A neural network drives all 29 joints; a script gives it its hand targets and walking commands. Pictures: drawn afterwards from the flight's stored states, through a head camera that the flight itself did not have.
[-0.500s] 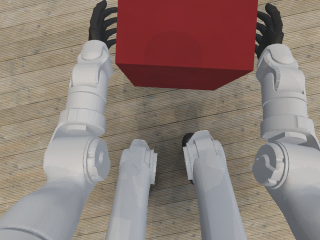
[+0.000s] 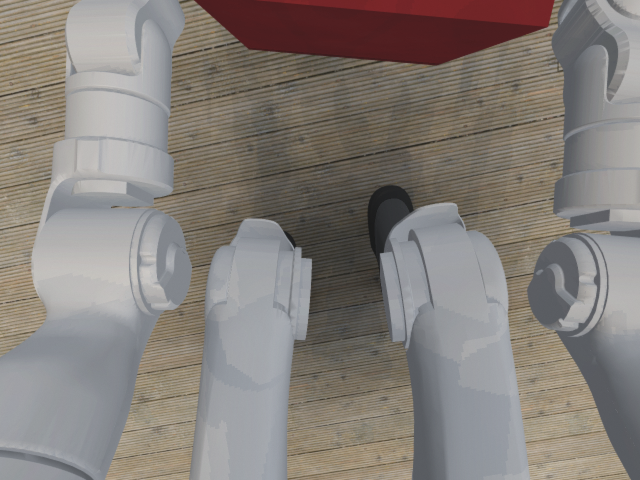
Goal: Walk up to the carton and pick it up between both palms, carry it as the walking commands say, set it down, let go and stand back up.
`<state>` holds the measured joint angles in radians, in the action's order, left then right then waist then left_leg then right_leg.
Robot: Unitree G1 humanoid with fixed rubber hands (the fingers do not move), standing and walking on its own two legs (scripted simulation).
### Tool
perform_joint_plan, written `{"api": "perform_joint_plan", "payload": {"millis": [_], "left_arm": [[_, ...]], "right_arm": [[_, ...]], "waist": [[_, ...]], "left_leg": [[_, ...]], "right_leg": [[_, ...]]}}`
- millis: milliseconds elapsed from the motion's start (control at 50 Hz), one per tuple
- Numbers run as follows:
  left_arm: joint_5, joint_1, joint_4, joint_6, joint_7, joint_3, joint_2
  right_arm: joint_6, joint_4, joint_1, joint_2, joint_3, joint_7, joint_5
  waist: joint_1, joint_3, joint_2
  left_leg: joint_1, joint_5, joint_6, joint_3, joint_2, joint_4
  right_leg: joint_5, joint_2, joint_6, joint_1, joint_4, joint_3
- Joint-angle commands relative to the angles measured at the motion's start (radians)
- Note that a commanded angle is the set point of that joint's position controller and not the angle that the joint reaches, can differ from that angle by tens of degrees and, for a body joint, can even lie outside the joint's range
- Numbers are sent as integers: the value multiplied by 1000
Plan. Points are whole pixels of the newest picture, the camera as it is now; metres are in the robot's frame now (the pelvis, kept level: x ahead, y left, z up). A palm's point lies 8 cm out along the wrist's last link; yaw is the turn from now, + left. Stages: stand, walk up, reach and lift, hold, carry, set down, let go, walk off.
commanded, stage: set down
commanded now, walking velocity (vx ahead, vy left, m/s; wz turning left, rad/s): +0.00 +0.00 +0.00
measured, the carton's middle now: out of the picture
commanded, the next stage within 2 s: none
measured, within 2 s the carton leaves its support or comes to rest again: rests again in 0.40 s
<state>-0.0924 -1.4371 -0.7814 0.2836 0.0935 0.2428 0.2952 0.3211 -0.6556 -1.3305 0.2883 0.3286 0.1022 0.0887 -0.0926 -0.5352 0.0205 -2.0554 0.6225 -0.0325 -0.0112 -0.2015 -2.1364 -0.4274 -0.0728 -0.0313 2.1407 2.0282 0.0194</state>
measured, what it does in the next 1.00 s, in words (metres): stands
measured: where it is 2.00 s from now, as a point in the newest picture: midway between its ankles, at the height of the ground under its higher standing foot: (333, 287)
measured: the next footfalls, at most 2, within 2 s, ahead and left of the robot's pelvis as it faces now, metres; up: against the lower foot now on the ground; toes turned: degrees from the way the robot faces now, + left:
none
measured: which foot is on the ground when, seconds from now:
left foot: down 0.00-1.00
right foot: down 0.00-1.00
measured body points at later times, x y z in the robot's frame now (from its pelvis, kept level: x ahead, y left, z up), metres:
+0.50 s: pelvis +0.01 +0.00 -0.02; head +0.37 -0.03 +0.25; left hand +0.58 +0.10 -0.17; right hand +0.54 -0.25 -0.16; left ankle +0.11 +0.10 -0.37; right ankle +0.16 -0.12 -0.37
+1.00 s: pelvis +0.01 +0.00 -0.03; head +0.36 -0.01 +0.26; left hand +0.58 +0.11 -0.17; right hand +0.53 -0.25 -0.16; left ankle +0.11 +0.10 -0.37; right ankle +0.16 -0.12 -0.37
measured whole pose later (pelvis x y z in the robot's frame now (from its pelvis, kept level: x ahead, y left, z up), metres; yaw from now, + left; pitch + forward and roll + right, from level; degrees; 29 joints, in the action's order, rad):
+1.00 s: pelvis +0.01 +0.00 -0.03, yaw +1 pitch +37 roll -1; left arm 0.03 -1.39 -1.01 0.21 0.09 0.25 0.24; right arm 0.22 -0.93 -1.29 0.28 0.39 0.03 0.01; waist -0.11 -0.25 0.04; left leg -2.23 0.63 -0.01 0.00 -0.18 -2.21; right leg -0.45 -0.03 -0.01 2.30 2.10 0.00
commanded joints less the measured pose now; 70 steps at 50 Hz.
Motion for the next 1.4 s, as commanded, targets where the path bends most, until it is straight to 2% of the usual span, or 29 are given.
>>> {"api": "perform_joint_plan", "payload": {"millis": [0,20,40,100,180,300,380,420,440,460,520,540,600,620,680,740,820,840,860,900,1000,1080,1100,1120,1220,1240,1260,1360,1380], "left_arm": [[-133,-711,215,-16,-186,-495,-995],[-107,-662,132,-12,-189,-471,-983],[-121,-706,187,-22,-191,-485,-1024],[-114,-686,126,-28,-213,-465,-1064],[-122,-658,127,-35,-213,-454,-1056],[-105,-622,88,-37,-209,-429,-1056],[-91,-613,58,-58,-210,-412,-1015],[-86,-626,47,-58,-217,-391,-997],[-71,-583,14,-62,-222,-379,-991],[-63,-594,16,-71,-222,-375,-985],[-33,-571,-11,-85,-228,-327,-965],[-35,-556,-22,-88,-234,-334,-960],[2,-505,-89,-89,-243,-291,-970],[11,-501,-82,-91,-243,-293,-956],[14,-510,-81,-100,-241,-284,-956],[11,-523,-87,-97,-240,-298,-939],[19,-518,-124,-88,-238,-298,-936],[33,-491,-154,-84,-237,-281,-916],[37,-519,-125,-82,-236,-270,-914],[50,-523,-144,-81,-232,-271,-912],[68,-513,-158,-72,-239,-231,-894],[67,-501,-170,-76,-231,-231,-863],[72,-481,-192,-76,-231,-229,-872],[69,-493,-178,-79,-231,-234,-866],[68,-486,-183,-79,-231,-232,-849],[85,-496,-186,-79,-232,-216,-825],[77,-486,-198,-77,-235,-212,-815],[98,-475,-226,-79,-227,-194,-762],[94,-476,-212,-80,-229,-189,-765]], "right_arm": [[-55,176,-808,-744,-463,-267,156],[-53,84,-742,-749,-427,-273,131],[-58,69,-725,-791,-424,-278,123],[-54,-73,-598,-853,-348,-307,67],[-72,31,-686,-827,-369,-324,97],[-80,78,-701,-808,-379,-315,93],[-81,33,-663,-852,-403,-311,100],[-79,48,-701,-839,-402,-302,93],[-78,-8,-651,-841,-387,-300,85],[-83,-25,-640,-866,-401,-300,97],[-88,-73,-612,-892,-365,-299,84],[-92,-97,-560,-887,-357,-298,76],[-101,-140,-577,-872,-313,-305,53],[-102,-153,-560,-877,-312,-308,53],[-107,-159,-551,-861,-303,-306,37],[-118,-141,-590,-831,-310,-311,40],[-108,-177,-562,-798,-291,-319,14],[-102,-194,-554,-800,-291,-323,10],[-103,-165,-562,-795,-272,-330,-3],[-94,-218,-530,-813,-257,-341,-7],[-89,-222,-540,-770,-218,-356,-30],[-91,-242,-529,-765,-223,-360,-20],[-91,-262,-499,-749,-208,-361,-42],[-90,-261,-494,-754,-211,-360,-42],[-93,-247,-501,-729,-197,-356,-42],[-92,-253,-492,-721,-189,-355,-49],[-88,-268,-480,-715,-183,-352,-58],[-94,-256,-504,-680,-179,-338,-47],[-101,-236,-518,-652,-179,-333,-54]], "waist": [[-97,2012,111],[-98,1888,124],[-107,1878,121],[-149,1745,149],[-136,1844,137],[-128,1816,89],[-80,1738,60],[-93,1683,24],[-95,1627,35],[-47,1587,56],[-35,1477,70],[-65,1464,60],[-25,1375,118],[-26,1389,144],[-46,1343,95],[-45,1350,104],[-67,1257,100],[-52,1227,91],[-79,1219,88],[-48,1206,116],[-74,1174,98],[-52,1148,91],[-83,1127,72],[-57,1141,89],[-75,1118,74],[-56,1120,92],[-76,1112,72],[-40,1100,110],[-44,1121,76]], "left_leg": [[555,-310,2,38,66,197],[486,-246,4,41,69,212],[461,-255,5,46,60,201],[424,-198,11,23,62,221],[500,-350,10,20,53,179],[388,-299,19,22,41,179],[291,-273,21,63,39,170],[231,-210,31,57,41,165],[200,-190,36,54,41,164],[158,-183,30,75,40,161],[77,-163,36,77,40,166],[51,-152,41,66,45,168],[20,-131,40,65,45,186],[45,-155,36,71,47,170],[16,-137,51,52,51,185],[7,-153,47,52,58,169],[8,-99,51,47,60,175],[5,-75,55,43,53,189],[12,-70,62,27,60,184],[32,-56,59,39,58,200],[48,-42,61,15,68,187],[54,-50,63,19,66,192],[40,-41,62,10,65,197],[42,-63,57,19,63,186],[36,-42,58,5,72,185],[33,-22,54,23,73,187],[15,-6,55,20,71,187],[46,1,50,36,76,176],[55,-10,55,16,78,178]], "right_leg": [[341,5,20,-776,-52,-123],[277,8,26,-710,-53,-117],[284,3,36,-736,-63,-107],[204,13,51,-599,-53,-117],[324,23,42,-620,-26,-108],[331,17,36,-658,-20,-107],[344,14,28,-708,-28,-88],[303,15,22,-707,-29,-87],[284,9,24,-704,-26,-82],[295,8,32,-705,-30,-68],[292,13,32,-674,-42,-45],[294,12,38,-668,-34,-41],[225,17,42,-550,-37,-52],[241,21,46,-557,-33,-39],[234,17,43,-522,-34,-45],[243,22,44,-523,-20,-41],[161,28,47,-463,-34,-48],[130,21,42,-433,-36,-60],[123,24,47,-403,-35,-58],[100,23,52,-378,-27,-59],[66,35,44,-319,-19,-74],[74,38,45,-326,-16,-66],[70,37,43,-295,-19,-73],[88,36,43,-337,-15,-62],[81,34,44,-322,-16,-67],[66,35,47,-344,-19,-60],[59,32,44,-346,-24,-64],[35,34,43,-348,-27,-48],[48,35,36,-375,-11,-62]]}}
